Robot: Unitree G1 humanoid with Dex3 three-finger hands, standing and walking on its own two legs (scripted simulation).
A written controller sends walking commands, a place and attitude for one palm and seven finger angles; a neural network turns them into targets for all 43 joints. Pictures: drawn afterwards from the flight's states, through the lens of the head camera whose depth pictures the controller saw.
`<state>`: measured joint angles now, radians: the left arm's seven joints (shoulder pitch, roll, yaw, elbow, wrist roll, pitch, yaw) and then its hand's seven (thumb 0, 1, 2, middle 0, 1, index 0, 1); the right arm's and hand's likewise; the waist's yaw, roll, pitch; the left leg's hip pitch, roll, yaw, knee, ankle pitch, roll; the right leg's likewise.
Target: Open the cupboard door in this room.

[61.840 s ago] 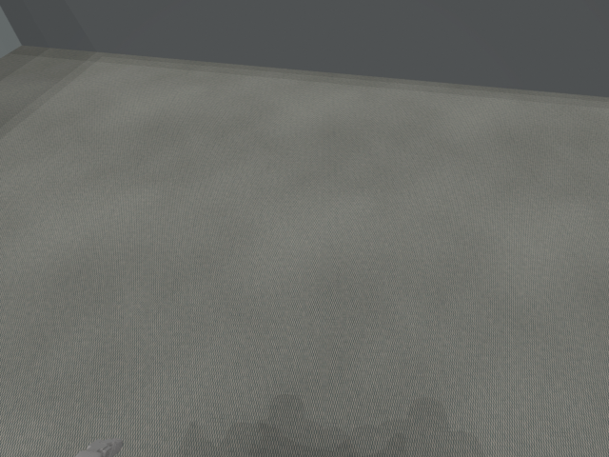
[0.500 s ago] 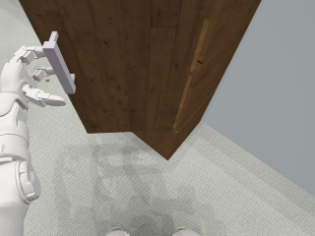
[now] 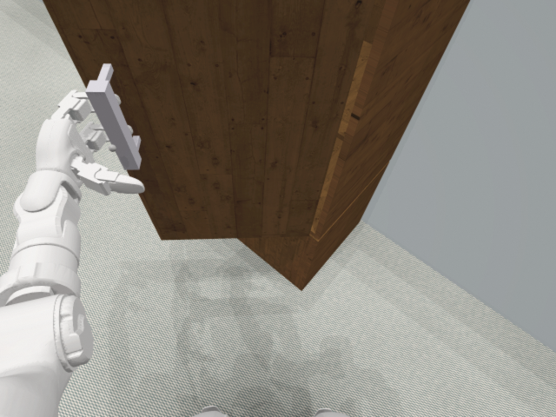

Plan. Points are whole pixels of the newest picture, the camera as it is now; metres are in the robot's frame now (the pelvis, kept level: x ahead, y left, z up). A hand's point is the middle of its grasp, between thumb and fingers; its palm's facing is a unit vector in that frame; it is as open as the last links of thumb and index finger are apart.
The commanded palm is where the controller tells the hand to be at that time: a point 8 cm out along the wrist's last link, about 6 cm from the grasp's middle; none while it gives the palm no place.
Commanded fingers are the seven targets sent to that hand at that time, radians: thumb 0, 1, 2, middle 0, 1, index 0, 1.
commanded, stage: slide the fingers in behind the handle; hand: left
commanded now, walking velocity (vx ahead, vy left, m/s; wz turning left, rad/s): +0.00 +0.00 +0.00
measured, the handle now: (120, 120) +0.52 +0.22 +0.11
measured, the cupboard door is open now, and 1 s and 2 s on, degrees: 44 44 49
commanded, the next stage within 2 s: close the thumb around the handle in 0.80 s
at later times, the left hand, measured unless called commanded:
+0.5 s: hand (134, 144) +0.47 +0.19 +0.11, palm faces +0.05 -1.00 +0.00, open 13.9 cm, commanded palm +0.44 +0.23 +0.11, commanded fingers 0.00 -0.50 0.30 -0.30 -1.20 -0.30 -1.20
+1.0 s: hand (132, 148) +0.46 +0.19 +0.11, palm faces +0.03 -1.00 +0.01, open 13.8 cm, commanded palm +0.44 +0.24 +0.11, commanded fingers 0.00 -0.16 0.44 -0.32 -1.24 -0.32 -1.24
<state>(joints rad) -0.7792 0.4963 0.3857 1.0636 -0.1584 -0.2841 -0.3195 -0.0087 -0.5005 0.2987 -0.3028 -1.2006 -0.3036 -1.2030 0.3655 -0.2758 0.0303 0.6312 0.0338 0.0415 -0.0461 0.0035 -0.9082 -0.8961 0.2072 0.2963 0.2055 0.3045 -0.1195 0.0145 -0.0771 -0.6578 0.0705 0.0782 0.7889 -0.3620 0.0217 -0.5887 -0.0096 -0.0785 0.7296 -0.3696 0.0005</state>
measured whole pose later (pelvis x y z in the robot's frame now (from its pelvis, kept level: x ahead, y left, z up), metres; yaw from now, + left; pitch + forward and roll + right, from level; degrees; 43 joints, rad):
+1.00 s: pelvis +0.00 -0.01 +0.00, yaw +0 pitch +12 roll -2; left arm -0.77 0.43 0.35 1.04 -0.16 -0.30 -0.24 -0.01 -0.47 0.31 -0.29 -1.20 -0.31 -1.21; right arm 0.36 -0.27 0.02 0.65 0.04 0.04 -0.04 0.00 -0.91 -0.90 0.21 0.30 0.20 0.30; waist -0.11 0.02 -0.08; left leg -0.63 0.07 0.08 0.78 -0.36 0.01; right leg -0.57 -0.01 -0.07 0.73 -0.37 -0.01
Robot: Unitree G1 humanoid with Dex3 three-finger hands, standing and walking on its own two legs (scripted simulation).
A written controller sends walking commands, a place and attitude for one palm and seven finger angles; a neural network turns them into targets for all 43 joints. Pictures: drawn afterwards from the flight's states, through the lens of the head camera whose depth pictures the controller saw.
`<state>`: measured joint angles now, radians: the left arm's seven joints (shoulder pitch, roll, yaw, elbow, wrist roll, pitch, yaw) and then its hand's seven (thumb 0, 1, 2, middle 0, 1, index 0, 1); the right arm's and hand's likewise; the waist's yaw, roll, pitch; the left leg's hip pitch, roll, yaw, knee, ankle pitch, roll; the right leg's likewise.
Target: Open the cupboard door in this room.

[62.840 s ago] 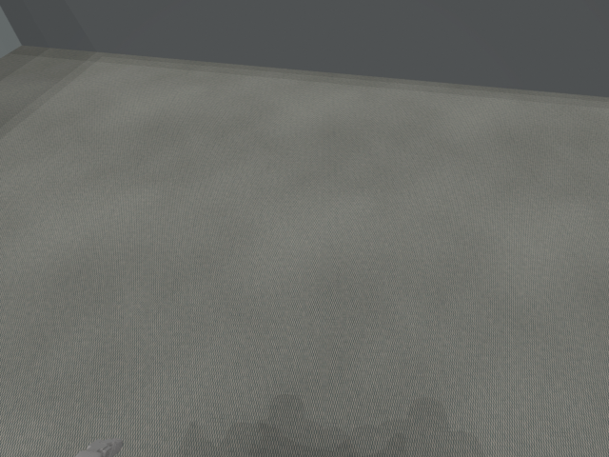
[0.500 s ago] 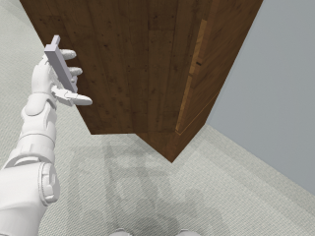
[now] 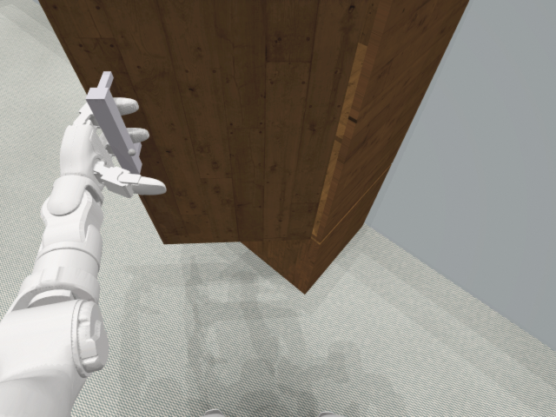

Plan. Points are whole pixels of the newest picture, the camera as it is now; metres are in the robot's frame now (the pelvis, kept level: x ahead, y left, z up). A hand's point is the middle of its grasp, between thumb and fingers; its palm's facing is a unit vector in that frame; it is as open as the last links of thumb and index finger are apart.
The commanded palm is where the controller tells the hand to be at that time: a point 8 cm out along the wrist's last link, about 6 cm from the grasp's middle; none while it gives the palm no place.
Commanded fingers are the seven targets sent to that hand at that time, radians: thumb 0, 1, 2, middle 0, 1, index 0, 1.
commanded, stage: close the thumb around the handle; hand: left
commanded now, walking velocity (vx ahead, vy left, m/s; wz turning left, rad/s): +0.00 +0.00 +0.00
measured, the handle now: (120, 126) +0.52 +0.22 +0.11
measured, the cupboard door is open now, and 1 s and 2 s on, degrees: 44 49 88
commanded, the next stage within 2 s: pull the door open along its arc in 0.60 s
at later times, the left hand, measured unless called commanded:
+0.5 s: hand (131, 152) +0.46 +0.20 +0.11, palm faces +0.04 -1.00 +0.00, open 5.9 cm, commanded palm +0.44 +0.24 +0.11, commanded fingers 0.00 0.90 0.90 -0.40 -1.35 -0.40 -1.35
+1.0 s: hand (130, 168) +0.44 +0.19 +0.11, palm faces +0.02 -1.00 +0.01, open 5.8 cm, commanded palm +0.37 +0.24 +0.11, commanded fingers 0.00 0.90 0.90 -0.40 -1.35 -0.40 -1.35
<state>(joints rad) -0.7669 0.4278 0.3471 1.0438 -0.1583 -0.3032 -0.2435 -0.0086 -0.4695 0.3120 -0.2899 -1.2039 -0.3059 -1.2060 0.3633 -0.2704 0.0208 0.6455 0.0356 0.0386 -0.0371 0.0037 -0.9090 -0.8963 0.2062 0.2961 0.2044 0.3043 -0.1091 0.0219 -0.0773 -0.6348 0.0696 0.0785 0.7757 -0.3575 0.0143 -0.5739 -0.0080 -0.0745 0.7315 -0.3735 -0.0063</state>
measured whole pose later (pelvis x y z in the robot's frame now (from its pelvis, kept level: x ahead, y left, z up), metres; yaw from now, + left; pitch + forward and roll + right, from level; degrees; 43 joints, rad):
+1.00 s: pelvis +0.00 +0.00 +0.00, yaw -1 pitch +11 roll -1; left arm -0.58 0.38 0.34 0.84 -0.20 -0.28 -0.24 0.01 0.71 0.76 -0.36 -1.35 -0.37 -1.35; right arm 0.38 -0.27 0.01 0.62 0.05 0.04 -0.03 0.01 -0.91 -0.90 0.21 0.30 0.20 0.30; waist -0.10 0.03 -0.09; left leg -0.58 0.07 0.10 0.75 -0.35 0.02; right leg -0.54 0.00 -0.05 0.71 -0.36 0.00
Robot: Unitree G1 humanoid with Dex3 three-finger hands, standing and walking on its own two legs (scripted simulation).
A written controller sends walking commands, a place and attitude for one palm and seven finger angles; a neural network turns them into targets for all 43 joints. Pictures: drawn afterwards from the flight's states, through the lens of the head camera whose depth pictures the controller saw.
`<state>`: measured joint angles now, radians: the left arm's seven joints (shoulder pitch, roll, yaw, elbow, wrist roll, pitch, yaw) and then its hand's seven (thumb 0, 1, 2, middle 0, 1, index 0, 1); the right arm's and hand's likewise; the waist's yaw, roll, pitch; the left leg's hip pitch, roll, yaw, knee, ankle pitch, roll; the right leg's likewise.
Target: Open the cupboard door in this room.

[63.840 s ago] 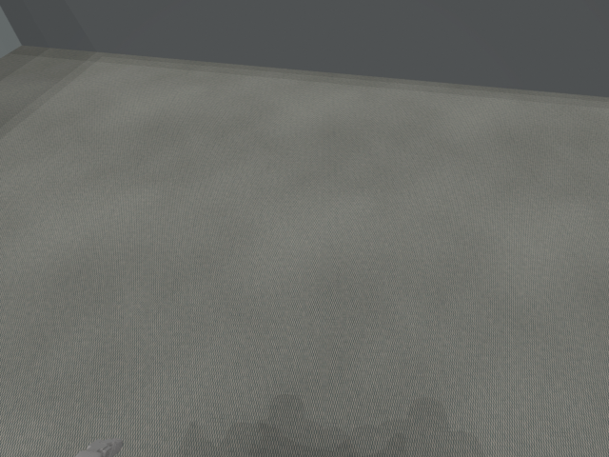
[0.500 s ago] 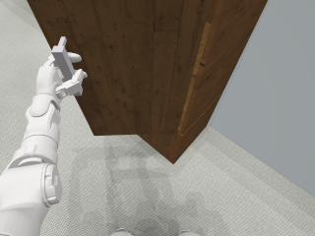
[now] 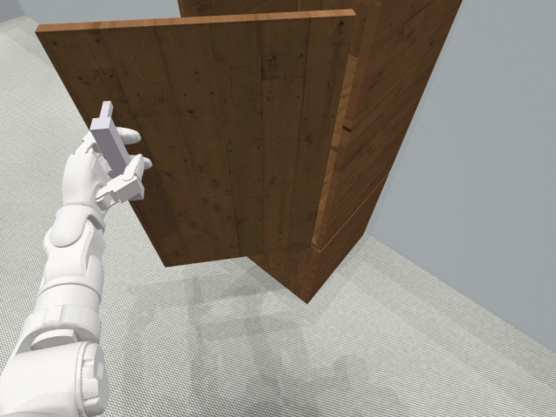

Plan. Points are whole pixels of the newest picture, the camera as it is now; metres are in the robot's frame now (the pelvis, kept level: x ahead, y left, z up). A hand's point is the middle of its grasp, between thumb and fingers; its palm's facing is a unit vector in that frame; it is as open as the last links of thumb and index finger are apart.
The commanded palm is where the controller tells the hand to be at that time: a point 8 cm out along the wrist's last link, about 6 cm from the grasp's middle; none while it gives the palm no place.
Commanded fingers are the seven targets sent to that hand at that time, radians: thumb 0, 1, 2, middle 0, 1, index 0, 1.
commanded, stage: pull the door open along its arc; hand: left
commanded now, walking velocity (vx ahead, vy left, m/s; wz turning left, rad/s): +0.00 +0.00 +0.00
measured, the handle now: (122, 153) +0.48 +0.22 +0.11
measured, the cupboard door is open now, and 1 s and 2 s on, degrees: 49 88 92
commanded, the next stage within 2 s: open thumb and fingers to let go in 0.72 s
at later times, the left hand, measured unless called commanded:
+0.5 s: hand (186, 269) +0.28 +0.10 +0.11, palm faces +0.40 -0.92 +0.04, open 6.2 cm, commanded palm +0.21 +0.17 +0.11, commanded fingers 0.00 0.90 0.90 -0.40 -1.35 -0.40 -1.35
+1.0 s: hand (222, 291) +0.25 +0.06 +0.11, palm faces +0.44 -0.90 +0.00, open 6.5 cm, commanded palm +0.20 +0.10 +0.11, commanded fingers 0.00 0.20 0.60 -0.35 -1.27 -0.35 -1.27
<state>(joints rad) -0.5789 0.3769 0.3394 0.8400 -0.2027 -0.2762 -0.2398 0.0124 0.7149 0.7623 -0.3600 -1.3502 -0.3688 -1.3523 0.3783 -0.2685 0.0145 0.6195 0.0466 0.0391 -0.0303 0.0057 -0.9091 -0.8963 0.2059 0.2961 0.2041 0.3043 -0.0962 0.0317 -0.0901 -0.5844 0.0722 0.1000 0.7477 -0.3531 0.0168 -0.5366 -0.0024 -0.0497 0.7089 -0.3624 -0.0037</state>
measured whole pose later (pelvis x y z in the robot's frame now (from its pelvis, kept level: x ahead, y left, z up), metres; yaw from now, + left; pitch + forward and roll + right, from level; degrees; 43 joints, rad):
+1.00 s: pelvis +0.00 -0.05 +0.01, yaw +4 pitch -1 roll +1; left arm 0.25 -0.07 -0.23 -0.17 0.03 -0.02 0.51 0.03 0.60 0.76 -0.37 -1.32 -0.37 -1.33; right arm 0.18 -0.21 0.01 0.60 -0.04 0.06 -0.01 0.01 -0.91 -0.90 0.20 0.30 0.20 0.30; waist 0.01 0.06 -0.02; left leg -0.30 0.06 0.01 0.63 -0.30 -0.03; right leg -0.25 0.00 -0.13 0.64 -0.38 -0.06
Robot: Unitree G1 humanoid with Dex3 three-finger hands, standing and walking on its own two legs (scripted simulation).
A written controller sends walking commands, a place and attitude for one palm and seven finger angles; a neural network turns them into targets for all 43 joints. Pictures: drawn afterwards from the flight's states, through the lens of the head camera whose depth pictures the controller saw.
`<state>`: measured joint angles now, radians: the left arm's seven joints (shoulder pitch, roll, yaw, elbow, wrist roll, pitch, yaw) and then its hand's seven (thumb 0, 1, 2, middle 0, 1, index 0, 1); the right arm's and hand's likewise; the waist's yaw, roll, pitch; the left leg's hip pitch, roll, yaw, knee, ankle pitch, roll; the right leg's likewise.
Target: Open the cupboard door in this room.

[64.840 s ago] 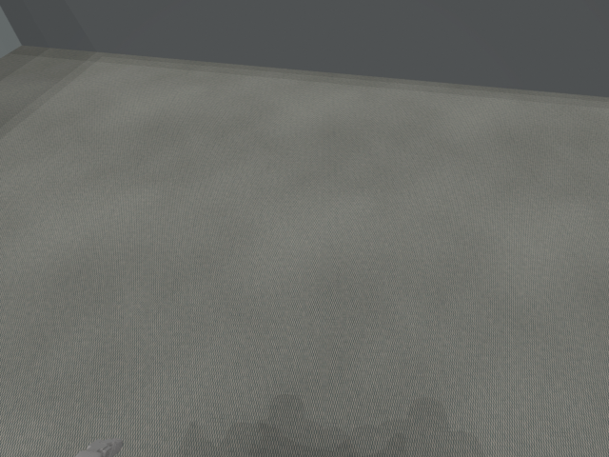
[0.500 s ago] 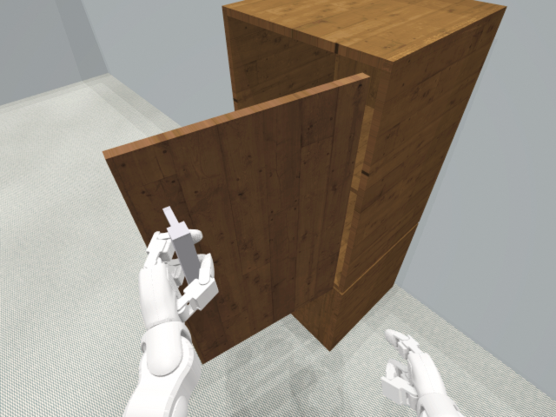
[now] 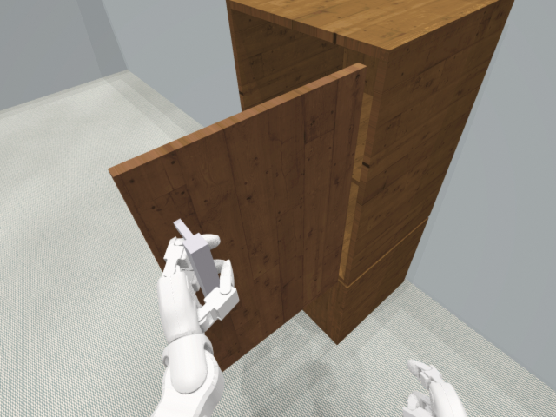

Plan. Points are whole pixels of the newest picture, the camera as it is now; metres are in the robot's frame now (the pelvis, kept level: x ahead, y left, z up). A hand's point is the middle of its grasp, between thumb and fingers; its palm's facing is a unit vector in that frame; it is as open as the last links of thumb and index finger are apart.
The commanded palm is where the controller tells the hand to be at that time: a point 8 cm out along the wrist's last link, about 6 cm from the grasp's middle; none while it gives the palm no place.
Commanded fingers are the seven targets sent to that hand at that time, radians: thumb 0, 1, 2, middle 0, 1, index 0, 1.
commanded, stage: open thumb and fingers to let go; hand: left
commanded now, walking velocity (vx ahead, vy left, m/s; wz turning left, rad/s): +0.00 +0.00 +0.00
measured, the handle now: (200, 267) +0.29 +0.13 +0.10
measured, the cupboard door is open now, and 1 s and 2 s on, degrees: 88 92 89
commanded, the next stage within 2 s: slide the hand sideways off the handle in 0.64 s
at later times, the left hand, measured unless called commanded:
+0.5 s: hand (216, 284) +0.26 +0.10 +0.10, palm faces +0.30 -0.95 -0.01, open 14.2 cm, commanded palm +0.21 +0.12 +0.10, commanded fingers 0.00 -0.50 0.30 -0.19 -0.55 -0.19 -0.55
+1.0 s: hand (221, 322) +0.21 +0.08 +0.10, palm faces -0.16 -0.99 +0.00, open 16.1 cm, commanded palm +0.19 +0.14 +0.10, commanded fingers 0.00 -0.50 0.30 -0.15 -0.30 -0.15 -0.30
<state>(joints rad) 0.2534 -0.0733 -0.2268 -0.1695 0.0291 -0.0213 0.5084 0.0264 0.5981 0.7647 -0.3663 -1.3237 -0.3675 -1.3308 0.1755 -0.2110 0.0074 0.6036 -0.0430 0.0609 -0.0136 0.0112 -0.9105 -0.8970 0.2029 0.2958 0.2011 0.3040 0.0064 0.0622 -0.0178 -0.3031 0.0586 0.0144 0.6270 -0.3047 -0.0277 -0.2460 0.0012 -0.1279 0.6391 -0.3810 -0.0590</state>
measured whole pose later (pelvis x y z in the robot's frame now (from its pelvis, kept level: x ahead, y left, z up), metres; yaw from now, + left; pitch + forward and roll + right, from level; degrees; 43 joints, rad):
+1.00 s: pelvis -0.03 +0.04 +0.00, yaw -1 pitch -2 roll +0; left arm 0.22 0.08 -0.27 -0.18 -0.08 -0.04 0.06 -0.01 -0.50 0.30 -0.21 -0.36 -0.17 -0.38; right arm 0.19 -0.21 0.05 0.53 0.01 -0.01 -0.02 0.01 -0.91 -0.90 0.20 0.30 0.20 0.30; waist 0.01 0.06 0.00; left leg -0.35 0.03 0.04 0.68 -0.30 0.00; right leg -0.29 -0.03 -0.10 0.69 -0.36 -0.02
